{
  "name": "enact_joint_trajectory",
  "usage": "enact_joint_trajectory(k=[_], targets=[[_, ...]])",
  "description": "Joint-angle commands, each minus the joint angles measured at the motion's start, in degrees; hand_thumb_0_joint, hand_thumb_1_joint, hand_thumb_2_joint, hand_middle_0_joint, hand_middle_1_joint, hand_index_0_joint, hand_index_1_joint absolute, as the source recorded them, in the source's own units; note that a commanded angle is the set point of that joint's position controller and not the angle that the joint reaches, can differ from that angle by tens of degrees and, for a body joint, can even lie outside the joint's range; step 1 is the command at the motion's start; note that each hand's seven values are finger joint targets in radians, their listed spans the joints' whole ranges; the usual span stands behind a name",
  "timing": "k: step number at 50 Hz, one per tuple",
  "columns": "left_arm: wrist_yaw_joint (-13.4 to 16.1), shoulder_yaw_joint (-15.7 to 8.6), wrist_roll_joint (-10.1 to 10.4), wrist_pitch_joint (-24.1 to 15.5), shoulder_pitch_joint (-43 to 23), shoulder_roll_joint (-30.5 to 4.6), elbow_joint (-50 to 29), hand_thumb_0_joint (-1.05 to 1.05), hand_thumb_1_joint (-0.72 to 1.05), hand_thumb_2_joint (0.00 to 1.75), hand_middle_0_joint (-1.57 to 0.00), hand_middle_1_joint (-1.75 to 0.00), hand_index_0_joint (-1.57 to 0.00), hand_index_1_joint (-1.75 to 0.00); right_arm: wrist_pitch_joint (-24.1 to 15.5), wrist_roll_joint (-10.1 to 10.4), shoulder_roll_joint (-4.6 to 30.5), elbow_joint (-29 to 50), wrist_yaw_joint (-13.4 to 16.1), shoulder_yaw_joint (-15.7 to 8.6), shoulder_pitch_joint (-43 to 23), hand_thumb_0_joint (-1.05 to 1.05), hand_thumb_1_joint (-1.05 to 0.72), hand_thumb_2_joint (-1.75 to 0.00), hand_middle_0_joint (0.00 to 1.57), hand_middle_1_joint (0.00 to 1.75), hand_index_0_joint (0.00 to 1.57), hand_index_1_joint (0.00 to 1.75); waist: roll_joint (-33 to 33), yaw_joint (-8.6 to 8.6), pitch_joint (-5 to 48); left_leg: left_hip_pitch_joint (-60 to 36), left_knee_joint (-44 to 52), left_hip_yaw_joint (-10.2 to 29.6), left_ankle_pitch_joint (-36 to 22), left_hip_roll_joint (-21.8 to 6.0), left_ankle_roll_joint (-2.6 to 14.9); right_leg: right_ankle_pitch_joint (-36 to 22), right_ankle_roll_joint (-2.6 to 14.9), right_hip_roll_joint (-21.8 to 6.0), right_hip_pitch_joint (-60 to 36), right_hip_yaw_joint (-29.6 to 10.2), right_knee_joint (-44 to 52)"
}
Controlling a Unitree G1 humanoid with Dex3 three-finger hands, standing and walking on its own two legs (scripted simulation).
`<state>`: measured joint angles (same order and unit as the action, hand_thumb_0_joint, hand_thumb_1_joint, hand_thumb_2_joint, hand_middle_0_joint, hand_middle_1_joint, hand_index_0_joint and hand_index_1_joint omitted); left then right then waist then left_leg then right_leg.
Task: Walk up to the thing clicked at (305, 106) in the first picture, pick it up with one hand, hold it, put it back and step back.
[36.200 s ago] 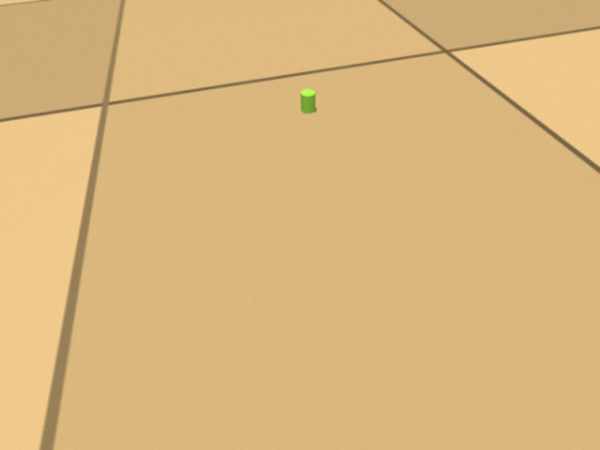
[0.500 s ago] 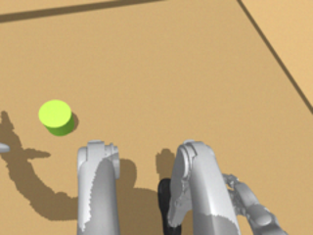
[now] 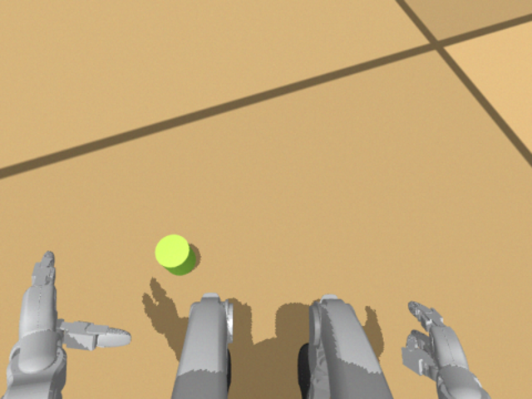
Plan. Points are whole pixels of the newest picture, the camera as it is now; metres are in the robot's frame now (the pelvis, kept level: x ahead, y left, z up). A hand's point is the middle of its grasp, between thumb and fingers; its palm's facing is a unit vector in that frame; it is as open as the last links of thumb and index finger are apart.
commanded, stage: home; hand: left
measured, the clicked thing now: (176, 255) +0.43 +0.26 -0.49
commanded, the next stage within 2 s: none
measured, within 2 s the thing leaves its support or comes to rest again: neither
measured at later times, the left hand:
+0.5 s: hand (77, 323) +0.23 +0.21 +0.10, palm faces +0.16 -0.94 -0.31, open 17.2 cm
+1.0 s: hand (75, 333) +0.22 +0.20 +0.12, palm faces +0.15 -0.95 -0.28, open 17.6 cm
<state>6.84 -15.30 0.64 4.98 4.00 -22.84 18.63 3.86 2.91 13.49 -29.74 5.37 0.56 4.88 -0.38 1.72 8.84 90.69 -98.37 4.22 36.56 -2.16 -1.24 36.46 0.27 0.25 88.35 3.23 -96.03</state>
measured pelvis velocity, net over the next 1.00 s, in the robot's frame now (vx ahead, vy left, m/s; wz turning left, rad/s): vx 0.06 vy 0.01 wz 0.05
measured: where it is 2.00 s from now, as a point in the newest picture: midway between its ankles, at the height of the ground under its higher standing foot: outside the picture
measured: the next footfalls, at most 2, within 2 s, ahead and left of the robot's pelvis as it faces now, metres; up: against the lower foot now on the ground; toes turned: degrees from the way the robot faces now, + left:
none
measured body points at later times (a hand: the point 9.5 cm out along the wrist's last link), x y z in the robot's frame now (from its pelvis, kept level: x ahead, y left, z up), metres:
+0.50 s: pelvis +0.06 +0.01 +0.16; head +0.08 +0.02 +0.61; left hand +0.22 +0.25 +0.12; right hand +0.21 -0.23 +0.09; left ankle +0.06 +0.13 -0.51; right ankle +0.07 -0.12 -0.51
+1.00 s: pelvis +0.06 +0.01 +0.17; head +0.08 +0.01 +0.62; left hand +0.21 +0.25 +0.14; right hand +0.23 -0.22 +0.11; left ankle +0.06 +0.13 -0.51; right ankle +0.07 -0.12 -0.51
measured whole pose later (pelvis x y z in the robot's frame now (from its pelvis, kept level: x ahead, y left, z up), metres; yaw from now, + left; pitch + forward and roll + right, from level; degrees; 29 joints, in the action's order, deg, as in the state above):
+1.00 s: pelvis +0.06 +0.01 +0.17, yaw +3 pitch +7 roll -2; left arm 8.5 0.8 1.0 16.1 26.7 -12.1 -0.5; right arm -6.3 0.7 11.8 -27.7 10.8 1.9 16.0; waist 2.0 1.6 6.5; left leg 35.8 -55.8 2.3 27.3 -2.0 -0.7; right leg 26.6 -0.5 0.0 33.0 2.6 -52.4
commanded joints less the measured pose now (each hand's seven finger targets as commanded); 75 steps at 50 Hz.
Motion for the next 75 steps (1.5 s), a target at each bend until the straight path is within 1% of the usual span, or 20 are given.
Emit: enact_joint_trajectory(k=[1,4,7,12,15,21,25,33,37,40,43,48,58,59,65,66,67,68,73,75], targets=[[2.30,-1.39,-0.26,0.95,2.93,-7.78,-8.86,0.00,-0.47,0.10,-0.06,-0.07,-0.06,-0.07,-3.71,-0.13,8.03,5.69,2.14,-3.33,5.09,0.00,-0.90,-0.90,0.20,0.30,0.20,0.30,4.40,-0.04,24.51,-26.95,19.36,-3.16,-13.08,1.40,3.08,-14.09,0.97,0.97,-26.30,-2.06,21.83],[3.11,1.58,-0.16,2.82,3.75,-5.24,-9.46,0.00,-0.47,0.10,-0.06,-0.07,-0.06,-0.07,-4.97,-0.01,7.57,6.03,2.99,-2.95,5.36,0.00,-0.90,-0.90,0.20,0.30,0.20,0.30,4.08,0.57,20.97,-31.49,24.73,-2.98,-12.81,1.47,2.83,-13.63,0.96,0.83,-30.38,-1.77,27.08],[4.07,2.81,-0.24,4.49,4.79,-4.60,-11.01,0.00,-0.49,0.09,-0.06,-0.06,-0.06,-0.06,-5.97,-0.04,7.30,6.33,3.85,-2.76,5.99,0.00,-0.90,-0.90,0.20,0.30,0.20,0.30,4.29,0.21,18.31,-36.60,30.15,-2.97,-13.72,1.47,2.51,-14.20,1.03,0.94,-34.58,-1.11,31.67],[5.13,5.84,0.03,7.31,9.66,-1.78,-17.15,0.00,-0.49,0.09,-0.06,-0.06,-0.06,-0.06,-7.25,-0.27,6.35,7.70,5.30,-2.09,7.53,0.00,-0.90,-0.90,0.20,0.30,0.20,0.30,5.87,0.02,15.40,-46.04,37.39,-3.22,-18.12,1.50,1.94,-18.49,0.69,0.80,-43.07,-0.72,38.29],[5.36,8.86,0.14,8.69,12.92,1.01,-20.60,0.00,-0.48,0.10,-0.06,-0.06,-0.06,-0.07,-7.94,-0.67,5.63,8.48,5.90,-1.79,7.94,0.00,-0.90,-0.90,0.20,0.30,0.20,0.30,6.21,0.48,12.56,-49.97,41.48,-3.56,-19.03,1.54,1.64,-19.57,0.57,0.96,-46.78,-0.33,41.82],[5.25,12.52,0.39,10.35,19.72,3.90,-29.29,0.00,-0.52,0.07,-0.05,-0.06,-0.05,-0.06,-9.61,-1.22,4.86,10.87,6.74,-1.42,8.47,0.00,-0.90,-0.90,0.20,0.30,0.20,0.30,5.50,0.20,7.13,-54.55,48.00,-2.77,-17.92,1.41,1.47,-18.18,0.55,1.49,-51.60,1.06,47.11],[4.51,13.54,0.32,10.51,22.13,4.83,-30.79,0.00,-0.53,0.07,-0.05,-0.06,-0.05,-0.06,-10.52,-1.49,4.49,11.82,6.82,-1.14,7.87,0.00,-0.90,-0.90,0.20,0.30,0.20,0.30,2.49,0.33,1.75,-54.88,50.57,-2.35,-16.55,1.27,1.62,-16.56,0.28,1.82,-52.48,1.84,49.86],[2.79,12.49,-0.03,9.14,23.78,5.11,-29.90,0.00,-0.53,0.07,-0.05,-0.06,-0.05,-0.06,-11.95,-1.96,4.78,12.05,6.41,-1.56,8.18,0.00,-0.90,-0.90,0.20,0.30,0.20,0.30,1.47,0.32,1.17,-56.84,51.21,-2.67,-19.94,1.45,1.51,-19.18,0.12,1.75,-54.93,1.15,51.12],[2.44,12.74,-0.32,8.34,21.50,4.78,-32.61,0.00,-0.56,0.05,-0.05,-0.05,-0.05,-0.05,-12.53,-2.20,4.90,11.99,6.30,-1.56,8.30,0.00,-0.90,-0.90,0.20,0.30,0.20,0.30,3.62,0.32,5.38,-59.82,51.05,-2.72,-23.16,1.47,1.28,-22.08,0.42,1.53,-57.12,0.43,50.52],[2.38,13.45,-0.44,8.31,19.72,5.13,-32.44,0.00,-0.55,0.05,-0.05,-0.05,-0.05,-0.05,-13.03,-2.37,4.81,11.15,6.38,-1.52,8.49,0.00,-0.90,-0.90,0.20,0.30,0.20,0.30,5.15,0.78,5.78,-61.27,51.46,-2.60,-24.27,1.33,0.96,-22.80,0.56,1.60,-57.43,0.36,50.28],[2.32,13.34,-0.39,8.51,20.93,5.37,-30.22,0.00,-0.57,0.04,-0.05,-0.05,-0.05,-0.05,-13.32,-2.38,4.87,10.96,6.28,-1.35,7.96,0.00,-0.90,-0.90,0.20,0.30,0.20,0.30,4.23,0.42,2.57,-60.04,52.25,-2.19,-22.44,1.30,1.01,-21.06,0.45,1.59,-56.90,0.79,51.20],[2.00,12.81,-0.28,8.37,22.14,5.36,-29.06,0.00,-0.59,0.03,-0.05,-0.05,-0.05,-0.05,-13.44,-2.25,4.82,11.08,5.96,-1.19,7.00,0.00,-0.90,-0.90,0.20,0.30,0.20,0.30,3.23,-0.45,1.21,-59.28,53.07,-2.69,-20.61,1.55,1.11,-19.52,0.33,1.63,-56.97,0.91,52.47],[1.29,12.74,-0.12,7.98,21.51,5.35,-28.66,0.00,-0.59,0.03,-0.04,-0.05,-0.04,-0.05,-13.42,-2.23,4.81,10.97,5.64,-1.42,7.41,0.00,-0.90,-0.90,0.20,0.30,0.20,0.30,1.32,0.12,2.62,-59.32,51.94,-3.33,-21.22,1.83,1.61,-21.13,-0.20,1.21,-57.85,-0.06,52.99],[1.33,11.99,-0.10,7.89,21.39,4.91,-29.12,0.00,-0.60,0.03,-0.04,-0.05,-0.04,-0.05,-13.42,-2.22,4.83,10.86,5.68,-1.54,7.49,0.00,-0.90,-0.90,0.20,0.30,0.20,0.30,2.27,-0.16,3.25,-59.81,52.06,-3.43,-21.78,1.69,1.51,-21.44,-0.03,1.25,-58.19,-0.16,52.75],[1.38,12.61,-0.02,7.94,20.12,4.88,-29.71,0.00,-0.59,0.03,-0.04,-0.05,-0.04,-0.05,-13.75,-2.16,4.67,10.67,5.94,-1.29,7.13,0.00,-0.90,-0.90,0.20,0.30,0.20,0.30,2.30,-0.11,2.86,-59.71,51.85,-3.72,-21.19,1.98,1.72,-21.28,-0.29,0.93,-57.92,-0.44,53.53],[1.33,12.83,-0.06,7.97,20.50,5.43,-28.64,0.00,-0.59,0.03,-0.04,-0.05,-0.04,-0.05,-13.81,-2.20,4.66,10.59,6.00,-1.28,7.07,0.00,-0.90,-0.90,0.20,0.30,0.20,0.30,1.35,0.47,2.80,-59.90,51.69,-3.70,-21.06,1.86,1.78,-21.24,-0.37,0.97,-57.87,-0.48,53.43],[1.38,12.37,-0.08,7.91,20.97,5.10,-29.47,0.00,-0.58,0.04,-0.05,-0.05,-0.05,-0.05,-13.83,-2.21,4.54,10.42,6.04,-1.33,7.27,0.00,-0.90,-0.90,0.20,0.30,0.20,0.30,1.64,-0.38,3.97,-60.00,51.54,-3.75,-22.03,1.94,1.73,-22.22,-0.32,0.93,-58.93,-0.46,53.27],[1.34,12.77,-0.12,7.99,21.47,5.45,-28.65,0.00,-0.58,0.04,-0.05,-0.05,-0.05,-0.05,-13.81,-2.24,4.69,10.40,6.10,-1.38,7.15,0.00,-0.90,-0.90,0.20,0.30,0.20,0.30,1.36,0.15,3.40,-60.10,51.25,-4.01,-22.18,1.95,1.81,-22.64,-0.49,0.84,-58.29,-0.63,53.54],[1.23,12.72,-0.13,7.95,20.87,5.71,-27.67,0.00,-0.58,0.04,-0.05,-0.05,-0.05,-0.05,-13.99,-2.30,4.69,10.23,5.90,-1.40,6.89,0.00,-0.90,-0.90,0.20,0.30,0.20,0.30,1.03,-0.03,0.83,-58.81,52.20,-3.81,-19.11,1.95,1.73,-19.14,-0.34,1.03,-57.26,-0.13,54.03],[1.23,12.06,-0.21,7.83,21.46,4.96,-28.51,0.00,-0.59,0.03,-0.04,-0.05,-0.04,-0.05,-13.97,-2.24,4.67,10.05,5.99,-1.50,7.18,0.00,-0.90,-0.90,0.20,0.30,0.20,0.30,1.64,-0.32,2.13,-59.72,52.13,-4.14,-20.25,1.99,1.75,-20.34,-0.32,0.86,-57.93,-0.63,54.00]])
